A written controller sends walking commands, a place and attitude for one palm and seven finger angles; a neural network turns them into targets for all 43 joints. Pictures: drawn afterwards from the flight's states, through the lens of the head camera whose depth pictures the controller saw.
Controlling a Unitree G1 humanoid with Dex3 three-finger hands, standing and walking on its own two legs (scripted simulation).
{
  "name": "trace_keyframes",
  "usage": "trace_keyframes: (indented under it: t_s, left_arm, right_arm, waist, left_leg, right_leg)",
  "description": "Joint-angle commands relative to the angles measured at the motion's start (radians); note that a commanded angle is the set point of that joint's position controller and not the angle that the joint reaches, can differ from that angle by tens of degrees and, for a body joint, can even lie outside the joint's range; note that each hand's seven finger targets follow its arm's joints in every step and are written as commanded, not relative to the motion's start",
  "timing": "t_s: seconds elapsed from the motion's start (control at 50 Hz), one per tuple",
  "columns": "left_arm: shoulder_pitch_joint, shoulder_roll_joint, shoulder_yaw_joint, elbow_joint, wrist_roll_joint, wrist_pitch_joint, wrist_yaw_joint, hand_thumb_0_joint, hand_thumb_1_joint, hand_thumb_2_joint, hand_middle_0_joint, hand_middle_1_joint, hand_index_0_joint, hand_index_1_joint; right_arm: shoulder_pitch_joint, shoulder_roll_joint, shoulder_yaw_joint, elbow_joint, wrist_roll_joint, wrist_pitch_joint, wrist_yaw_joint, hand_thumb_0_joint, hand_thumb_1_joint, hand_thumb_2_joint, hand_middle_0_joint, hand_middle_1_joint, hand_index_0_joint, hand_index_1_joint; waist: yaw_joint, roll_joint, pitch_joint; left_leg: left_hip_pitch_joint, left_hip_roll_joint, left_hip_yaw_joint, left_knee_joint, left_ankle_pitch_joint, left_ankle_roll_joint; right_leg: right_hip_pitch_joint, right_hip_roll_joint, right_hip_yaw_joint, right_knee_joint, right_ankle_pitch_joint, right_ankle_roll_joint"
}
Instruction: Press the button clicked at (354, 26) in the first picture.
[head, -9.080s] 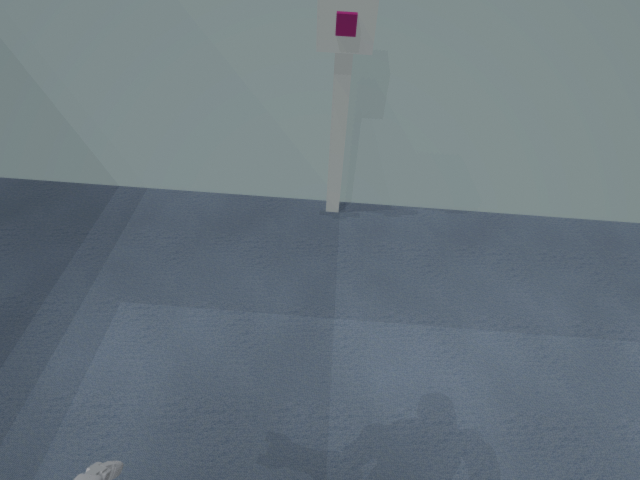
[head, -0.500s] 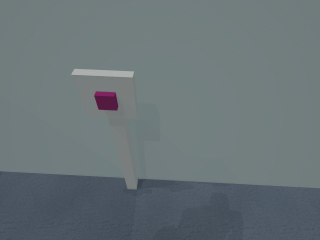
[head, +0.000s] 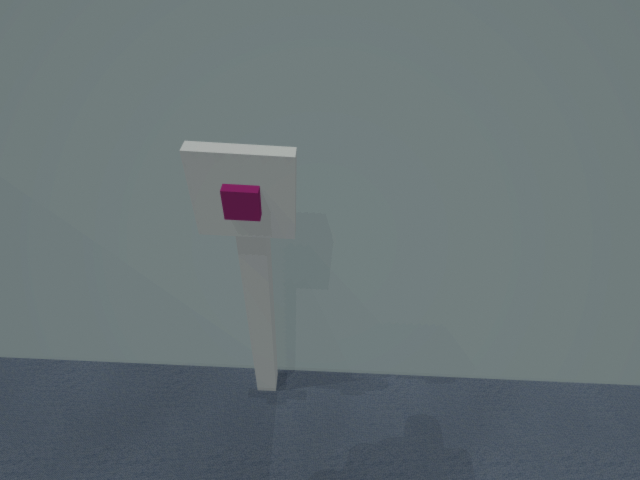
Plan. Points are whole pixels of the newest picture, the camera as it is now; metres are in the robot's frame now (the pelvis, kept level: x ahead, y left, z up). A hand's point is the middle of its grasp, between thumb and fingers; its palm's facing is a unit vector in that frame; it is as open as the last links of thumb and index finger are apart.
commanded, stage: look again from close up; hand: left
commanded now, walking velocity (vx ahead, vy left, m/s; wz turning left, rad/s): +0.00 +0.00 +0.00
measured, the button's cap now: (242, 201) +0.53 +0.17 +0.05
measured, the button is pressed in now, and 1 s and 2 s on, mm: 0 0 0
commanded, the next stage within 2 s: shuffle to correct the standing spot in 0.16 s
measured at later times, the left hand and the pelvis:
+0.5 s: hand out of the picture -0.07 +0.18 -0.18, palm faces +0.03 -0.99 -0.14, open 7.4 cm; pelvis -0.02 +0.01 +0.00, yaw +0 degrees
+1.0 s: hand out of the picture +0.03 +0.13 -0.18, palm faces +0.01 -0.99 -0.10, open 7.4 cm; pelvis +0.04 -0.02 +0.01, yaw -1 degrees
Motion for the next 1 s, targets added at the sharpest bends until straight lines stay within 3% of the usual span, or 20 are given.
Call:
trace_keyframes:
  t_s: [0.0, 0.24, 0.34, 0.46, 0.48, 0.54, 0.6, 0.66, 0.7, 0.74, 0.76, 0.78, 0.8, 0.82, 0.84, 0.86, 0.88, 0.92, 0.94, 0.98]
  left_arm:
    - [0.074, 0.077, 0.007, -0.049, 0.000, -0.003, -0.005, 0.000, 0.900, 0.900, -0.200, -0.300, -0.200, -0.300]
    - [0.106, 0.083, 0.003, -0.048, 0.001, -0.008, -0.012, 0.000, 0.900, 0.900, -0.200, -0.300, -0.200, -0.300]
    - [0.136, 0.060, 0.005, -0.036, 0.012, 0.000, -0.021, 0.000, 0.900, 0.900, -0.200, -0.300, -0.200, -0.300]
    - [0.179, 0.034, 0.014, -0.028, 0.012, -0.001, -0.032, 0.000, 0.900, 0.900, -0.200, -0.300, -0.200, -0.300]
    - [0.188, 0.030, 0.016, -0.027, 0.011, -0.003, -0.033, 0.000, 0.900, 0.900, -0.200, -0.300, -0.200, -0.300]
    - [0.209, 0.034, 0.022, -0.024, 0.012, -0.009, -0.034, 0.000, 0.900, 0.900, -0.200, -0.300, -0.200, -0.300]
    - [0.225, 0.061, 0.027, -0.021, 0.008, -0.016, -0.029, 0.000, 0.900, 0.900, -0.200, -0.300, -0.200, -0.300]
    - [0.247, 0.086, 0.041, -0.012, 0.001, -0.025, -0.020, 0.000, 0.900, 0.900, -0.200, -0.300, -0.200, -0.300]
    - [0.242, 0.089, 0.045, -0.011, 0.003, -0.031, -0.015, 0.000, 0.900, 0.900, -0.200, -0.300, -0.200, -0.300]
    - [0.204, 0.077, 0.041, -0.015, 0.005, -0.029, -0.016, 0.000, 0.900, 0.900, -0.200, -0.300, -0.200, -0.300]
    - [0.193, 0.059, 0.035, -0.015, 0.001, -0.027, -0.020, 0.000, 0.900, 0.900, -0.200, -0.300, -0.200, -0.300]
    - [0.193, 0.029, 0.029, -0.019, 0.000, -0.024, -0.027, 0.000, 0.900, 0.900, -0.200, -0.300, -0.200, -0.300]
    - [0.187, 0.011, 0.026, -0.037, 0.007, -0.023, -0.032, 0.000, 0.900, 0.900, -0.200, -0.300, -0.200, -0.300]
    - [0.108, 0.024, 0.027, -0.062, 0.017, -0.020, -0.034, 0.000, 0.900, 0.900, -0.200, -0.300, -0.200, -0.300]
    - [0.059, 0.034, 0.035, -0.080, 0.020, -0.020, -0.038, 0.000, 0.900, 0.900, -0.200, -0.300, -0.200, -0.300]
    - [0.044, 0.021, 0.038, -0.081, 0.018, -0.022, -0.043, 0.000, 0.900, 0.900, -0.200, -0.300, -0.200, -0.300]
    - [0.052, 0.004, 0.036, -0.080, 0.014, -0.021, -0.045, 0.000, 0.900, 0.900, -0.200, -0.300, -0.200, -0.300]
    - [0.068, -0.032, 0.028, -0.067, 0.006, -0.014, -0.045, 0.000, 0.900, 0.900, -0.200, -0.300, -0.200, -0.300]
    - [0.079, -0.043, 0.025, -0.058, 0.001, -0.011, -0.040, 0.000, 0.900, 0.900, -0.200, -0.300, -0.200, -0.300]
    - [0.087, -0.041, 0.023, -0.043, -0.005, -0.012, -0.033, 0.000, 0.900, 0.900, -0.200, -0.300, -0.200, -0.300]
  right_arm:
    - [0.036, -0.113, -0.018, -0.061, -0.002, -0.012, 0.003, 0.000, -0.900, -0.900, 0.200, 0.300, 0.200, 0.300]
    - [0.045, -0.131, -0.017, -0.050, 0.004, -0.016, 0.008, 0.000, -0.900, -0.900, 0.200, 0.300, 0.200, 0.300]
    - [0.068, -0.144, -0.031, -0.026, -0.001, -0.002, 0.002, 0.000, -0.900, -0.900, 0.200, 0.300, 0.200, 0.300]
    - [0.074, -0.134, -0.046, -0.015, -0.003, -0.003, -0.005, 0.000, -0.900, -0.900, 0.200, 0.300, 0.200, 0.300]
    - [0.073, -0.130, -0.048, -0.015, -0.003, -0.005, -0.006, 0.000, -0.900, -0.900, 0.200, 0.300, 0.200, 0.300]
    - [0.071, -0.112, -0.050, -0.019, -0.003, -0.008, -0.006, 0.000, -0.900, -0.900, 0.200, 0.300, 0.200, 0.300]
    - [0.070, -0.061, -0.039, -0.028, -0.003, -0.012, -0.001, 0.000, -0.900, -0.900, 0.200, 0.300, 0.200, 0.300]
    - [0.054, -0.012, -0.027, -0.039, -0.002, -0.020, 0.005, 0.000, -0.900, -0.900, 0.200, 0.300, 0.200, 0.300]
    - [0.048, 0.000, -0.025, -0.041, -0.001, -0.023, 0.009, 0.000, -0.900, -0.900, 0.200, 0.300, 0.200, 0.300]
    - [0.077, 0.013, -0.021, -0.024, 0.000, -0.032, 0.010, 0.000, -0.900, -0.900, 0.200, 0.300, 0.200, 0.300]
    - [0.123, 0.000, -0.021, -0.001, 0.001, -0.039, 0.007, 0.000, -0.900, -0.900, 0.200, 0.300, 0.200, 0.300]
    - [0.180, -0.046, -0.030, 0.025, -0.001, -0.044, -0.002, 0.000, -0.900, -0.900, 0.200, 0.300, 0.200, 0.300]
    - [0.251, -0.122, -0.051, 0.038, -0.008, -0.043, -0.007, 0.000, -0.900, -0.900, 0.200, 0.300, 0.200, 0.300]
    - [0.292, -0.143, -0.061, 0.056, -0.013, -0.041, -0.016, 0.000, -0.900, -0.900, 0.200, 0.300, 0.200, 0.300]
    - [0.286, -0.130, -0.056, 0.056, -0.012, -0.042, -0.021, 0.000, -0.900, -0.900, 0.200, 0.300, 0.200, 0.300]
    - [0.241, -0.106, -0.049, 0.044, -0.010, -0.046, -0.020, 0.000, -0.900, -0.900, 0.200, 0.300, 0.200, 0.300]
    - [0.194, -0.093, -0.041, 0.028, -0.010, -0.052, -0.020, 0.000, -0.900, -0.900, 0.200, 0.300, 0.200, 0.300]
    - [0.136, -0.078, -0.030, 0.013, -0.009, -0.058, -0.022, 0.000, -0.900, -0.900, 0.200, 0.300, 0.200, 0.300]
    - [0.113, -0.073, -0.026, 0.010, -0.008, -0.057, -0.022, 0.000, -0.900, -0.900, 0.200, 0.300, 0.200, 0.300]
    - [0.097, -0.072, -0.028, 0.012, -0.003, -0.047, -0.021, 0.000, -0.900, -0.900, 0.200, 0.300, 0.200, 0.300]
  waist:
    - [0.005, 0.082, 0.149]
    - [0.012, 0.039, 0.097]
    - [0.002, 0.053, 0.116]
    - [0.003, 0.074, 0.112]
    - [0.005, 0.086, 0.107]
    - [0.011, 0.032, 0.129]
    - [0.011, -0.074, 0.147]
    - [0.013, -0.166, 0.143]
    - [0.003, -0.114, 0.136]
    - [-0.022, -0.063, 0.146]
    - [-0.036, -0.011, 0.124]
    - [-0.047, 0.111, 0.114]
    - [-0.064, 0.255, 0.081]
    - [-0.094, 0.282, 0.131]
    - [-0.084, 0.182, 0.169]
    - [-0.057, 0.111, 0.177]
    - [-0.034, 0.098, 0.152]
    - [-0.004, 0.133, 0.089]
    - [0.005, 0.155, 0.064]
    - [0.012, 0.155, 0.040]
  left_leg:
    - [-0.144, 0.122, -0.199, -0.276, -0.213, 0.019]
    - [-0.121, 0.128, -0.219, -0.327, -0.227, 0.025]
    - [-0.132, 0.170, -0.269, -0.360, -0.409, 0.053]
    - [-0.125, 0.186, -0.269, -0.332, -0.394, 0.073]
    - [-0.121, 0.183, -0.256, -0.321, -0.384, 0.071]
    - [-0.159, 0.156, -0.212, -0.262, -0.355, 0.060]
    - [-0.208, 0.074, -0.107, -0.104, -0.267, 0.031]
    - [-0.237, 0.012, 0.019, 0.136, -0.118, 0.006]
    - [-0.224, 0.028, 0.025, 0.160, -0.124, 0.005]
    - [-0.095, 0.035, 0.039, 0.021, -0.087, 0.004]
    - [0.009, 0.054, 0.010, -0.061, -0.045, 0.007]
    - [0.097, 0.160, -0.133, -0.141, -0.034, 0.043]
    - [0.176, 0.321, -0.365, -0.252, -0.083, 0.124]
    - [0.195, 0.410, -0.477, -0.334, -0.031, 0.193]
    - [0.146, 0.434, -0.478, -0.342, 0.029, 0.228]
    - [0.095, 0.414, -0.411, -0.335, 0.109, 0.223]
    - [0.064, 0.380, -0.325, -0.319, 0.228, 0.204]
    - [0.022, 0.297, -0.149, -0.270, 0.481, 0.158]
    - [0.007, 0.259, -0.096, -0.244, 0.526, 0.138]
    - [-0.015, 0.225, -0.067, -0.193, 0.486, 0.109]
  right_leg:
    - [-0.069, -0.048, 0.073, -0.084, -0.043, -0.034]
    - [-0.044, -0.059, 0.070, -0.099, 0.006, -0.026]
    - [-0.094, -0.012, 0.034, -0.034, -0.111, -0.030]
    - [-0.104, 0.006, 0.038, -0.029, -0.089, -0.042]
    - [-0.103, 0.003, 0.040, -0.038, -0.087, -0.043]
    - [-0.091, -0.020, 0.088, -0.089, -0.127, -0.056]
    - [-0.097, -0.088, 0.224, -0.194, -0.246, -0.098]
    - [-0.084, -0.198, 0.361, -0.297, -0.287, -0.157]
    - [-0.084, -0.215, 0.347, -0.293, -0.212, -0.182]
    - [-0.163, -0.169, 0.251, -0.216, -0.113, -0.163]
    - [-0.207, -0.112, 0.186, -0.136, -0.073, -0.135]
    - [-0.291, -0.039, 0.112, -0.016, -0.065, -0.094]
    - [-0.388, 0.022, 0.002, 0.177, -0.133, -0.052]
    - [-0.501, 0.028, 0.005, 0.379, -0.249, -0.043]
    - [-0.536, -0.018, 0.061, 0.495, -0.233, -0.048]
    - [-0.518, -0.048, 0.085, 0.523, -0.179, -0.041]
    - [-0.464, -0.061, 0.083, 0.491, -0.147, -0.028]
    - [-0.308, -0.054, 0.048, 0.346, -0.085, -0.010]
    - [-0.229, -0.039, 0.024, 0.268, -0.043, -0.002]
    - [-0.108, -0.022, -0.001, 0.105, 0.068, 0.009]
